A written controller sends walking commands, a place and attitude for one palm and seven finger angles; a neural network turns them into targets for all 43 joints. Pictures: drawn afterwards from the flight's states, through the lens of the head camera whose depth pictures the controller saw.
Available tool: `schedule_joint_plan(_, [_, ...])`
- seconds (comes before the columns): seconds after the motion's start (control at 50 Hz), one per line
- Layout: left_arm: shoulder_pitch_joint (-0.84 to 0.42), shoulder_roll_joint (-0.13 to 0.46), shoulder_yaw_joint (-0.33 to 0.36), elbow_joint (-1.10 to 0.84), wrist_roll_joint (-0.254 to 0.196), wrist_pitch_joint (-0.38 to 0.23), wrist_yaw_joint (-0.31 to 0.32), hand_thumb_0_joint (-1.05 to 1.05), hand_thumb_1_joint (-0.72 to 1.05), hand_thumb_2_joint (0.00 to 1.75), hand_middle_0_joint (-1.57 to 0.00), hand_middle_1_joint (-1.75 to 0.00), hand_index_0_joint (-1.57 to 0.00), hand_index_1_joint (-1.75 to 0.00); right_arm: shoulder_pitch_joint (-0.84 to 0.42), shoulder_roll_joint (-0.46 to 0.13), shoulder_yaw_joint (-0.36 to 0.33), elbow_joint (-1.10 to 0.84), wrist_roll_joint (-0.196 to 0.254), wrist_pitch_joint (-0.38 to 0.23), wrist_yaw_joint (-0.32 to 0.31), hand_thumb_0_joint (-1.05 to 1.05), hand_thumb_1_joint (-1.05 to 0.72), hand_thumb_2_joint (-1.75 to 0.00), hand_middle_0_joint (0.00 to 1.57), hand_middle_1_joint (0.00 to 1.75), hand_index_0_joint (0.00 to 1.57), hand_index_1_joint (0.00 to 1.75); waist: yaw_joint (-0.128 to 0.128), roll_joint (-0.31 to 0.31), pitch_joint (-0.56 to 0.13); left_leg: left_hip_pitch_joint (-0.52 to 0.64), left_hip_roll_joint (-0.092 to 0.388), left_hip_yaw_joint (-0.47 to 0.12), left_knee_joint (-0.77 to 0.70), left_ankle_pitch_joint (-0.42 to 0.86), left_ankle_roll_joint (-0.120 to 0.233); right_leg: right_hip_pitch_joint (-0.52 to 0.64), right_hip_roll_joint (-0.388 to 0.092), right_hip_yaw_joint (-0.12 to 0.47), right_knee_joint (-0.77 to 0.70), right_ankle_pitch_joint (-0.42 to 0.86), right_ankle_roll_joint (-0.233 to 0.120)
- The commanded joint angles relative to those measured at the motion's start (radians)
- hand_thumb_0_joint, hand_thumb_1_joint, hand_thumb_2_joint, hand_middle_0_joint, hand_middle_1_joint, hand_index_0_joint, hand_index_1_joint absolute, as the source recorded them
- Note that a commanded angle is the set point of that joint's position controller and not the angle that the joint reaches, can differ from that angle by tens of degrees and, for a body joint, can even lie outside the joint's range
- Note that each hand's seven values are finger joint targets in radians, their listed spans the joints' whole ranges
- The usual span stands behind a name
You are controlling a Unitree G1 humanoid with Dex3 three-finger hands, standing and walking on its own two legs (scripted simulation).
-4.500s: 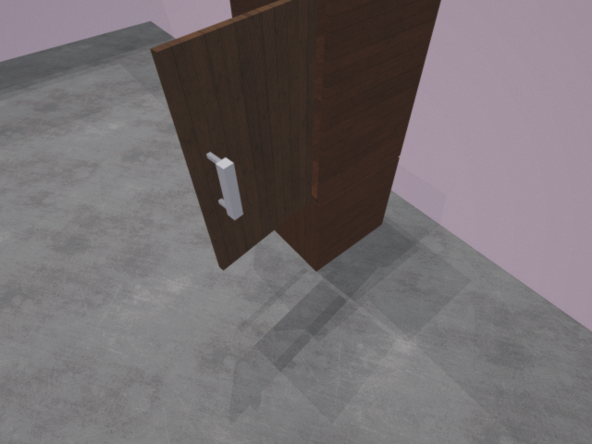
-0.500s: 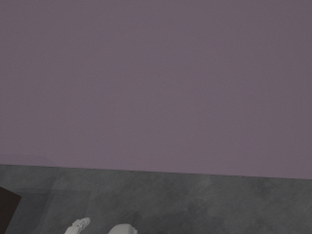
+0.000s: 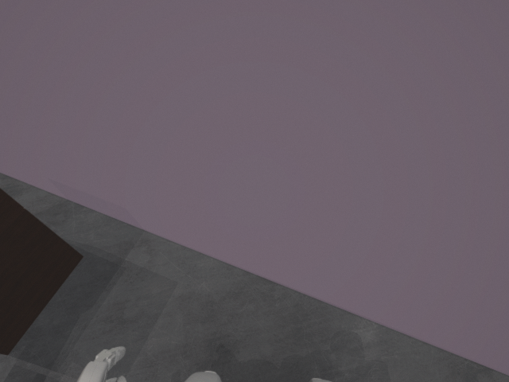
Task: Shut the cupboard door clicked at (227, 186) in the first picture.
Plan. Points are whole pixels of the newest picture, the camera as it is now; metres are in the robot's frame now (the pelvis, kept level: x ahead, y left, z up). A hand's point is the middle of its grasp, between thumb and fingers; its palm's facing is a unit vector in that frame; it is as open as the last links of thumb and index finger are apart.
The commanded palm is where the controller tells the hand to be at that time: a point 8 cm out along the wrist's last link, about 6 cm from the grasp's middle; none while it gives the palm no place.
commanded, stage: turn to face it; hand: left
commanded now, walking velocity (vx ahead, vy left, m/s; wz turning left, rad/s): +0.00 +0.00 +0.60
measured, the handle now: out of the picture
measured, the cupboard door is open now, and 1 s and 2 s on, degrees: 98 98 98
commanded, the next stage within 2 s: none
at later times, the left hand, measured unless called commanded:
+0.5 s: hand out of the picture +0.05 +0.21 -0.16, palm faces +0.33 -0.91 -0.25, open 7.4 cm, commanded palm none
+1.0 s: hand out of the picture -0.01 +0.15 -0.18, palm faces +0.60 -0.76 -0.23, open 7.4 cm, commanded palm none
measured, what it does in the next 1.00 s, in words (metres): steps on the spot, turning left: left foot, then right foot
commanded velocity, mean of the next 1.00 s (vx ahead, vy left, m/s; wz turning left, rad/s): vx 0.00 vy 0.00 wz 0.60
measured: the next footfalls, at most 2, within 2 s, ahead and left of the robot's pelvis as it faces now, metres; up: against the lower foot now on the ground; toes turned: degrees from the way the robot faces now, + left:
left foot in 0.30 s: +0.02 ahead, +0.10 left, +0.00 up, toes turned +18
right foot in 0.64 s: +0.13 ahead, -0.16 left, +0.00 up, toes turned +20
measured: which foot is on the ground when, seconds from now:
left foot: up 0.00-0.28, down 0.30-0.62, up 0.64-0.94, down 0.96-1.00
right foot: down 0.00-0.30, up 0.32-0.62, down 0.64-0.94, up 0.96-1.00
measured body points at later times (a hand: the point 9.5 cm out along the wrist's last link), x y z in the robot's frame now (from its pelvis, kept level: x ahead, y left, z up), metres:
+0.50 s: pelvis +0.03 -0.02 +0.01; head +0.09 +0.02 +0.46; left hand +0.03 +0.26 -0.14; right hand +0.20 -0.24 -0.12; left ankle -0.02 +0.09 -0.72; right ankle +0.05 -0.17 -0.66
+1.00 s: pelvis +0.06 -0.05 +0.00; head +0.09 +0.00 +0.44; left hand -0.04 +0.20 -0.16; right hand +0.31 -0.19 -0.13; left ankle +0.00 +0.04 -0.72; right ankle +0.10 -0.18 -0.70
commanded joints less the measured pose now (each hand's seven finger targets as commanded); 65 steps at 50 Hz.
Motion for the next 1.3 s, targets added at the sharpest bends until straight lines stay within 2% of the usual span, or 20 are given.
schedule_joint_plan(0.0, [0.126,0.205,0.043,-0.049,0.012,-0.028,0.027,0.0,0.9,0.9,-0.2,-0.3,-0.2,-0.3,-0.068,-0.106,-0.049,-0.117,0.01,-0.011,-0.001,0.0,-0.9,-0.9,0.2,0.3,0.2,0.3,0.052,-0.239,-0.149,-0.209,-0.023,0.007,0.585,-0.263,0.015,0.158,-0.398,0.354,-0.337,0.221,-0.208])
schedule_joint_plan(0.08, [0.02,0.115,0.023,-0.07,0.015,-0.026,0.032,0.0,0.9,0.9,-0.2,-0.3,-0.2,-0.3,-0.056,-0.067,-0.033,-0.082,0.013,-0.003,0.015,0.0,-0.9,-0.9,0.2,0.3,0.2,0.3,-0.003,-0.305,-0.118,-0.167,0.023,0.09,0.473,-0.157,-0.019,0.175,-0.246,0.02,-0.247,0.508,-0.145])
schedule_joint_plan(0.18, [0.134,0.163,0.041,-0.019,0.014,-0.033,0.029,0.0,0.9,0.9,-0.2,-0.3,-0.2,-0.3,-0.109,-0.031,-0.012,-0.091,0.018,-0.022,0.02,0.0,-0.9,-0.9,0.2,0.3,0.2,0.3,0.057,-0.218,-0.188,-0.084,-0.016,0.179,0.085,-0.142,-0.011,0.372,-0.279,-0.013,-0.137,0.75,-0.149])
schedule_joint_plan(0.24, [0.105,0.169,0.047,-0.02,-0.003,-0.03,0.023,0.0,0.9,0.9,-0.2,-0.3,-0.2,-0.3,-0.015,-0.074,-0.019,-0.073,0.012,-0.032,0.014,0.0,-0.9,-0.9,0.2,0.3,0.2,0.3,-0.002,-0.184,-0.219,0.114,-0.024,0.188,-0.171,0.09,0.016,0.285,-0.258,-0.096,0.002,0.693,-0.075])
schedule_joint_plan(0.28, [0.047,0.062,0.019,-0.081,-0.013,-0.02,0.011,0.0,0.9,0.9,-0.2,-0.3,-0.2,-0.3,0.125,-0.259,-0.069,-0.054,-0.004,-0.041,0.006,0.0,-0.9,-0.9,0.2,0.3,0.2,0.3,-0.087,0.287,-0.258,0.46,0.379,-0.301,-0.244,0.75,0.221,-0.214,-0.068,-0.144,0.382,-0.25,0.053])
schedule_joint_plan(0.3, [-0.021,0.077,0.014,-0.106,-0.001,-0.004,0.015,0.0,0.9,0.9,-0.2,-0.3,-0.2,-0.3,0.172,-0.276,-0.071,-0.03,0.0,-0.032,-0.006,0.0,-0.9,-0.9,0.2,0.3,0.2,0.3,-0.104,0.192,-0.234,0.417,0.437,-0.31,-0.238,0.796,0.301,-0.276,-0.058,-0.03,0.496,-0.345,0.043])
schedule_joint_plan(0.38, [-0.019,0.063,0.021,-0.046,-0.004,0.009,0.01,0.0,0.9,0.9,-0.2,-0.3,-0.2,-0.3,0.035,-0.191,-0.047,-0.055,-0.001,-0.047,-0.035,0.0,-0.9,-0.9,0.2,0.3,0.2,0.3,-0.026,0.152,-0.177,0.287,0.255,-0.138,-0.229,0.721,0.219,-0.241,-0.044,0.039,0.524,-0.143,0.047])
schedule_joint_plan(0.56, [0.068,0.063,0.022,-0.03,-0.01,-0.004,0.005,0.0,0.9,0.9,-0.2,-0.3,-0.2,-0.3,-0.046,-0.203,-0.06,-0.07,0.001,-0.029,-0.024,0.0,-0.9,-0.9,0.2,0.3,0.2,0.3,0.028,0.155,-0.159,0.059,0.162,-0.171,-0.169,0.453,0.149,0.15,0.058,-0.039,-0.045,0.026,0.027])
schedule_joint_plan(0.58, [0.123,0.1,0.031,-0.023,-0.005,-0.015,0.009,0.0,0.9,0.9,-0.2,-0.3,-0.2,-0.3,-0.062,-0.184,-0.058,-0.081,0.008,-0.027,-0.02,0.0,-0.9,-0.9,0.2,0.3,0.2,0.3,0.059,0.069,-0.172,-0.023,0.106,-0.144,-0.097,0.302,0.102,0.27,0.013,0.0,-0.195,0.122,0.018])
schedule_joint_plan(0.62, [0.154,0.246,0.049,-0.026,0.013,-0.024,0.022,0.0,0.9,0.9,-0.2,-0.3,-0.2,-0.3,-0.046,-0.102,-0.046,-0.119,0.014,-0.025,-0.007,0.0,-0.9,-0.9,0.2,0.3,0.2,0.3,0.073,-0.335,-0.183,-0.222,-0.07,0.043,0.404,-0.332,0.005,0.291,-0.441,0.383,-0.348,0.288,-0.181])
schedule_joint_plan(0.72, [0.008,0.112,0.022,-0.069,0.01,-0.027,0.033,0.0,0.9,0.9,-0.2,-0.3,-0.2,-0.3,-0.05,-0.069,-0.033,-0.074,0.011,-0.004,0.014,0.0,-0.9,-0.9,0.2,0.3,0.2,0.3,-0.004,-0.25,-0.107,-0.172,0.023,0.084,0.456,-0.156,-0.022,0.196,-0.255,0.025,-0.252,0.523,-0.156])
schedule_joint_plan(0.8, [0.108,0.161,0.038,-0.031,0.012,-0.03,0.031,0.0,0.9,0.9,-0.2,-0.3,-0.2,-0.3,-0.1,-0.038,-0.012,-0.081,0.017,-0.018,0.02,0.0,-0.9,-0.9,0.2,0.3,0.2,0.3,0.051,-0.21,-0.162,-0.107,-0.007,0.166,0.151,-0.144,-0.017,0.354,-0.276,-0.023,-0.164,0.726,-0.154])
schedule_joint_plan(0.88, [0.092,0.17,0.044,-0.021,0.002,-0.024,0.023,0.0,0.9,0.9,-0.2,-0.3,-0.2,-0.3,-0.027,-0.074,-0.019,-0.072,0.012,-0.024,0.018,0.0,-0.9,-0.9,0.2,0.3,0.2,0.3,0.003,-0.194,-0.178,0.085,-0.023,0.185,-0.107,0.043,0.011,0.263,-0.263,-0.094,-0.04,0.628,-0.086])
schedule_joint_plan(0.9, [0.074,0.159,0.043,-0.036,-0.007,-0.02,0.019,0.0,0.9,0.9,-0.2,-0.3,-0.2,-0.3,0.047,-0.124,-0.032,-0.058,0.006,-0.032,0.016,0.0,-0.9,-0.9,0.2,0.3,0.2,0.3,-0.044,-0.101,-0.219,0.252,0.029,0.13,-0.208,0.224,0.041,0.143,-0.249,-0.127,0.092,0.514,-0.042])
schedule_joint_plan(0.92, [0.067,0.091,0.03,-0.074,-0.014,-0.013,0.011,0.0,0.9,0.9,-0.2,-0.3,-0.2,-0.3,0.118,-0.245,-0.063,-0.052,-0.006,-0.041,0.009,0.0,-0.9,-0.9,0.2,0.3,0.2,0.3,-0.08,0.218,-0.258,0.43,0.303,-0.244,-0.235,0.567,0.18,-0.15,-0.101,-0.164,0.326,-0.05,0.041])
schedule_joint_plan(0.94, [-0.004,0.072,0.013,-0.111,-0.005,-0.006,0.014,0.0,0.9,0.9,-0.2,-0.3,-0.2,-0.3,0.178,-0.294,-0.073,-0.031,-0.002,-0.033,-0.001,0.0,-0.9,-0.9,0.2,0.3,0.2,0.3,-0.107,0.251,-0.237,0.397,0.432,-0.348,-0.257,0.716,0.301,-0.248,-0.05,-0.063,0.469,-0.375,0.041])
schedule_joint_plan(1.06, [0.0,0.065,0.025,-0.035,-0.003,0.017,0.005,0.0,0.9,0.9,-0.2,-0.3,-0.2,-0.3,0.007,-0.194,-0.043,-0.061,-0.002,-0.045,-0.03,0.0,-0.9,-0.9,0.2,0.3,0.2,0.3,-0.014,0.139,-0.145,0.198,0.223,-0.157,-0.281,0.459,0.204,-0.191,-0.032,0.028,0.462,-0.121,0.04])
schedule_joint_plan(1.22, [0.066,0.062,0.022,-0.03,-0.008,-0.001,0.006,0.0,0.9,0.9,-0.2,-0.3,-0.2,-0.3,-0.041,-0.197,-0.059,-0.067,-0.001,-0.026,-0.02,0.0,-0.9,-0.9,0.2,0.3,0.2,0.3,0.019,0.163,-0.151,0.035,0.157,-0.211,-0.208,0.343,0.164,0.132,0.062,-0.025,-0.017,-0.017,0.022])
schedule_joint_plan(1.24, [0.115,0.085,0.029,-0.02,-0.008,-0.01,0.01,0.0,0.9,0.9,-0.2,-0.3,-0.2,-0.3,-0.057,-0.183,-0.057,-0.078,0.005,-0.024,-0.019,0.0,-0.9,-0.9,0.2,0.3,0.2,0.3,0.048,0.115,-0.165,-0.027,0.117,-0.194,-0.146,0.275,0.127,0.24,0.036,-0.013,-0.163,0.072,0.017])
schedule_joint_plan(1.28, [0.146,0.233,0.055,-0.025,0.018,-0.024,0.024,0.0,0.9,0.9,-0.2,-0.3,-0.2,-0.3,-0.061,-0.085,-0.047,-0.118,0.017,-0.024,-0.006,0.0,-0.9,-0.9,0.2,0.3,0.2,0.3,0.072,-0.312,-0.157,-0.241,-0.099,0.046,0.295,-0.277,0.001,0.303,-0.405,0.398,-0.379,0.157,-0.161])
